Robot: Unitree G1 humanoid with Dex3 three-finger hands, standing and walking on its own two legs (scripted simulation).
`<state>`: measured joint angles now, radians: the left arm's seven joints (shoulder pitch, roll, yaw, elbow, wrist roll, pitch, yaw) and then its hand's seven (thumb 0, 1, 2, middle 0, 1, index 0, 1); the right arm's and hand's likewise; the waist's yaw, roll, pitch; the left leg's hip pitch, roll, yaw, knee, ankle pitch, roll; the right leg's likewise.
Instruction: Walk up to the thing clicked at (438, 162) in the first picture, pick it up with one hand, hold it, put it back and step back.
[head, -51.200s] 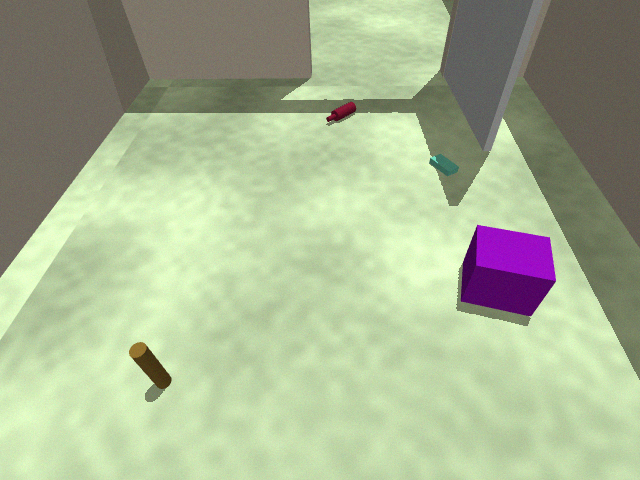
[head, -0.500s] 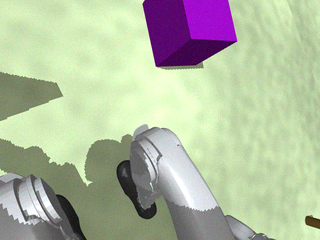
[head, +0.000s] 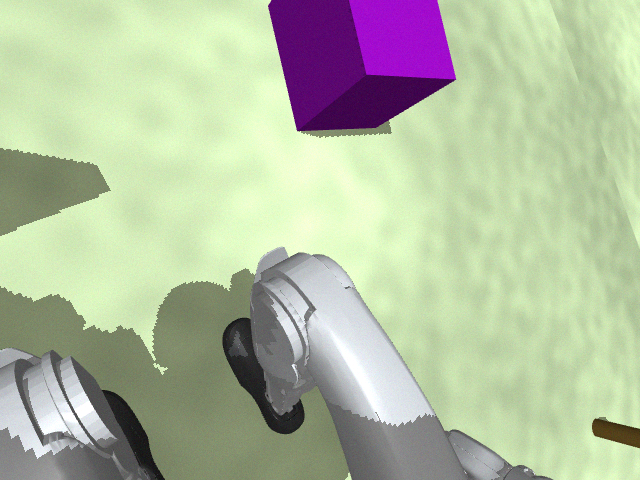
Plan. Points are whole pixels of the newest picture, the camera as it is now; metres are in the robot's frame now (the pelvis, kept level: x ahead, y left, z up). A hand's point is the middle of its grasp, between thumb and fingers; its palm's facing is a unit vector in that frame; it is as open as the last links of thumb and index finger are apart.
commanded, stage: open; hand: left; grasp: from above
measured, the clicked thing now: out of the picture +0.44 +0.38 -0.30
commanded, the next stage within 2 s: withdraw in 0.56 s
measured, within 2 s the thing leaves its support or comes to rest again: neither
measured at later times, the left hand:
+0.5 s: hand out of the picture +0.42 +0.38 -0.25, palm faces -0.20 -0.38 -0.90, open 13.7 cm
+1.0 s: hand out of the picture +0.44 +0.40 -0.19, palm faces -0.19 -0.31 -0.93, open 14.0 cm
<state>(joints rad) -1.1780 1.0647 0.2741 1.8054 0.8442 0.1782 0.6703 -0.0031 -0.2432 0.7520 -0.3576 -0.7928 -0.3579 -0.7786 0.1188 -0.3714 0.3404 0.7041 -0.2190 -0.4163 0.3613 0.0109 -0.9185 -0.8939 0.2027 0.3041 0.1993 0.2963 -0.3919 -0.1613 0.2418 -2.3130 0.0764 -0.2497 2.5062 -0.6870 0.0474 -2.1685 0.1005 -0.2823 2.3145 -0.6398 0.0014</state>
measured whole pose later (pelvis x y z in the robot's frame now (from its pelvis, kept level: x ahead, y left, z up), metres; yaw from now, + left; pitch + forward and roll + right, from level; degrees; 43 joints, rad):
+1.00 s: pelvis +0.01 +0.00 +0.01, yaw +1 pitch +29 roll -15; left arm -0.96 0.89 0.19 1.37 0.88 0.19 0.48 0.00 -0.47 0.98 -0.10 -0.98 -0.10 -0.96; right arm 0.19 -0.32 0.25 0.71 -0.15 -0.33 0.34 0.01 -0.91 -0.89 0.20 0.30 0.20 0.30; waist -0.29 -0.08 0.10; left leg -2.32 0.07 -0.23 2.46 -0.69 0.04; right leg -2.18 0.09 -0.26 2.29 -0.66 -0.01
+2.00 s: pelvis +0.01 -0.01 +0.03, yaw +8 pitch +34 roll -9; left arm -0.75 0.71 0.14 1.14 1.02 -0.13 0.32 0.00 0.04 0.92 -0.27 -0.63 -0.24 -0.64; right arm 0.19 -0.24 0.05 0.72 -0.12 -0.09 0.14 0.01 -0.89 -0.89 0.21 0.30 0.20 0.30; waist -0.18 0.00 -0.08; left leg -2.29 0.05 -0.10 2.34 -0.66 0.04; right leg -2.20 0.05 -0.16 2.26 -0.68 -0.03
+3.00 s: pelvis +0.08 +0.02 +0.38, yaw +18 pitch +14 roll -4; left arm 0.43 0.24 0.05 -0.05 -0.07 0.41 0.07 0.01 0.90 0.90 -0.21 -0.30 -0.20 -0.30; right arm 0.31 -0.21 0.05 0.53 0.03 -0.17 -0.17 0.02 -0.90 -0.89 0.21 0.30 0.20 0.30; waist -0.07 0.05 -0.18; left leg -0.84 0.01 -0.05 1.08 -0.49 0.02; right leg -0.75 0.05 -0.06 1.00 -0.50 -0.02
